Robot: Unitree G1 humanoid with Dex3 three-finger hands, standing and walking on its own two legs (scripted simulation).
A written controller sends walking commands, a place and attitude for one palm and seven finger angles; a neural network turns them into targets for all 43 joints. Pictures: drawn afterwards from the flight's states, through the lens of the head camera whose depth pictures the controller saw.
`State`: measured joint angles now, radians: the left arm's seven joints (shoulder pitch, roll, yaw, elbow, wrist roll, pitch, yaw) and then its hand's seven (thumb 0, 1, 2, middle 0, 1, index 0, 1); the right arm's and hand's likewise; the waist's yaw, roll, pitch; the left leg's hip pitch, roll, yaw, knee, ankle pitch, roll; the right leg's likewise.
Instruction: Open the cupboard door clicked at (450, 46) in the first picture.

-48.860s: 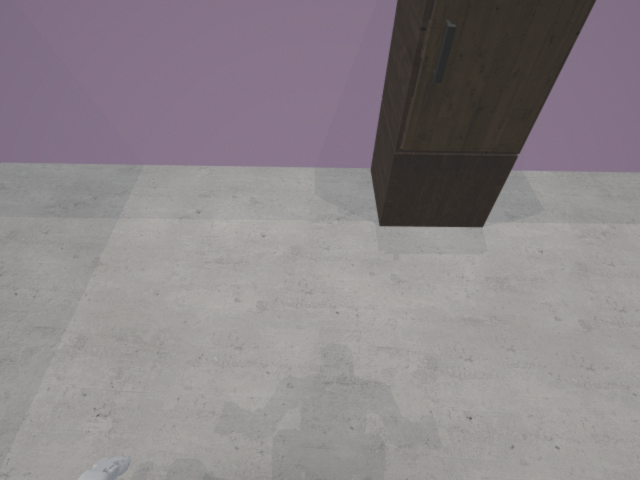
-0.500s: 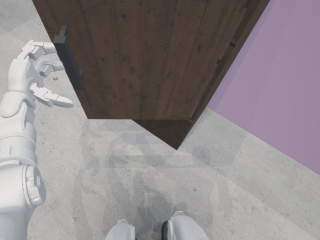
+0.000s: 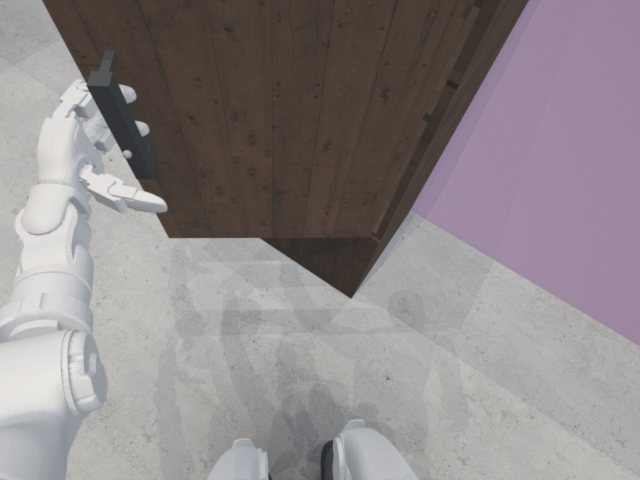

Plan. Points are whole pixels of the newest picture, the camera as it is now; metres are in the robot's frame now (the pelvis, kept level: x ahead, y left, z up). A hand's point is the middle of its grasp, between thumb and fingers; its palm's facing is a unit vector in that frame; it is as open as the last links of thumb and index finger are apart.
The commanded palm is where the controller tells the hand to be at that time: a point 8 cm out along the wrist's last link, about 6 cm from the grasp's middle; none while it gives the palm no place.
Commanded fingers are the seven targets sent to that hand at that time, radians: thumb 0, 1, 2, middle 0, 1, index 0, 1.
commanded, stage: slide the fingers in behind the handle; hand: left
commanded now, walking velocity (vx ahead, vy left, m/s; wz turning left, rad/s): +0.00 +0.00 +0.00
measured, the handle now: (129, 120) +0.54 +0.21 +0.07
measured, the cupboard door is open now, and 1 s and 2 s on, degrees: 37 37 61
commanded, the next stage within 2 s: close the thumb around the handle in 0.48 s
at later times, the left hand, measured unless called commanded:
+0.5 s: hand (127, 156) +0.49 +0.20 +0.07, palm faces -0.02 -1.00 -0.01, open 14.0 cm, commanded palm +0.47 +0.25 +0.07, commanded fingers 0.00 -0.50 0.30 -0.30 -1.20 -0.30 -1.20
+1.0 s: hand (134, 152) +0.50 +0.20 +0.07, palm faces -0.02 -1.00 -0.02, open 9.0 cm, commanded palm +0.47 +0.24 +0.07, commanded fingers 0.00 0.73 0.83 -0.39 -1.33 -0.39 -1.33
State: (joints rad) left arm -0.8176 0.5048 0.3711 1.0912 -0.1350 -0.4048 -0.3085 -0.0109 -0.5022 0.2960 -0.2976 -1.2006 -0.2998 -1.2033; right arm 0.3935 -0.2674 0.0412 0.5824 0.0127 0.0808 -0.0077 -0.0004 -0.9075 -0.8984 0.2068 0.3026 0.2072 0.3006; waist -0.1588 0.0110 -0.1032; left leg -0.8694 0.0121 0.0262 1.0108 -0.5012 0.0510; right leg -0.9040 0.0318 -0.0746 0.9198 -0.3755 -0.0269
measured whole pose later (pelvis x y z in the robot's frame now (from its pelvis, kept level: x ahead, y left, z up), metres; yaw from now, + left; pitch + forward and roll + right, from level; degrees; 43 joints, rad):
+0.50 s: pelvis +0.00 +0.00 +0.00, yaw +0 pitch +20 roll -3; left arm -0.82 0.49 0.36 1.11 -0.14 -0.40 -0.30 -0.01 -0.50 0.30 -0.30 -1.20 -0.30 -1.21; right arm 0.40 -0.27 0.04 0.59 0.01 0.08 -0.01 0.00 -0.91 -0.90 0.21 0.30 0.21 0.30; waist -0.15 0.01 -0.11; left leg -0.86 0.01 0.03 1.00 -0.50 0.05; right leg -0.89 0.03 -0.07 0.91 -0.38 -0.02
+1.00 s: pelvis +0.00 +0.01 +0.00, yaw +0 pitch +21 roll -3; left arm -0.86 0.50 0.37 1.14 -0.11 -0.41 -0.27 0.00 0.20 0.60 -0.36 -1.28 -0.38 -1.30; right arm 0.40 -0.26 0.05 0.59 0.01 0.07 -0.01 0.00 -0.91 -0.90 0.21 0.30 0.21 0.30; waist -0.17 0.01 -0.10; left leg -0.89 0.01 0.03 1.03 -0.51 0.06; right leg -0.93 0.03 -0.07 0.94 -0.38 -0.02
